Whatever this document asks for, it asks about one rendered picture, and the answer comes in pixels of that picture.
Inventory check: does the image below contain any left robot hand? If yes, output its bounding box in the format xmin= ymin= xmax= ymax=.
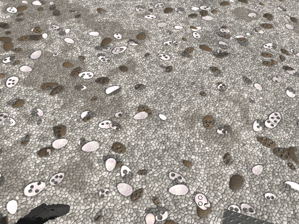
xmin=14 ymin=203 xmax=70 ymax=224

